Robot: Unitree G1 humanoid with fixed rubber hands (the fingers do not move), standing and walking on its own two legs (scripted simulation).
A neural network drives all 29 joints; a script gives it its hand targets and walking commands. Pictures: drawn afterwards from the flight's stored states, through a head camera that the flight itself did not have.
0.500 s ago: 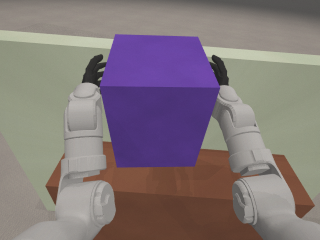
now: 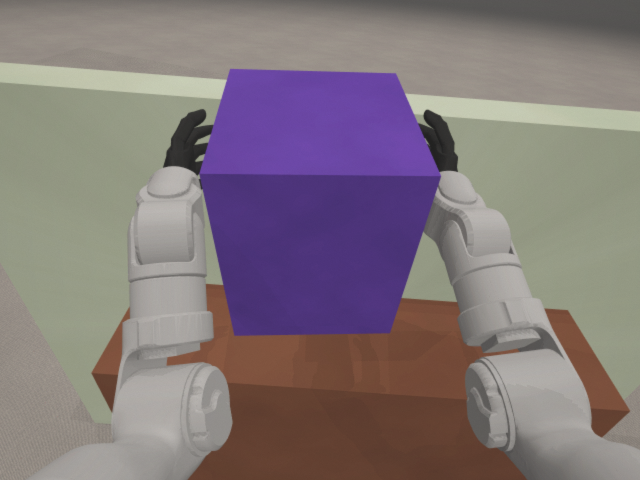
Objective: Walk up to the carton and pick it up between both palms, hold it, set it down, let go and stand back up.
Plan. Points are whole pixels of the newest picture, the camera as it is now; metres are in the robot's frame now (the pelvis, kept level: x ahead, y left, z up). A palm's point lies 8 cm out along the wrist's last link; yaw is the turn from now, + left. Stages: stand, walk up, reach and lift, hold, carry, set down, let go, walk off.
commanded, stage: hold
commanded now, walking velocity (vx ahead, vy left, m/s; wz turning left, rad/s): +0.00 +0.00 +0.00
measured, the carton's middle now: (313, 207) +0.37 -0.01 +0.21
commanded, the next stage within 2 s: set down in 0.84 s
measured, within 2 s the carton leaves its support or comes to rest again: neither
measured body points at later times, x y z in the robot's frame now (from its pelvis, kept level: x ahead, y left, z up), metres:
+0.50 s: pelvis +0.00 +0.00 +0.00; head -0.08 +0.02 +0.44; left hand +0.38 +0.14 +0.25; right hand +0.37 -0.16 +0.26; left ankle +0.01 +0.11 -0.75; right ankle +0.02 -0.12 -0.75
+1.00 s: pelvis +0.00 +0.00 +0.00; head -0.07 +0.03 +0.44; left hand +0.37 +0.14 +0.26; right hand +0.37 -0.16 +0.26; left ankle +0.01 +0.11 -0.75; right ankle +0.02 -0.12 -0.75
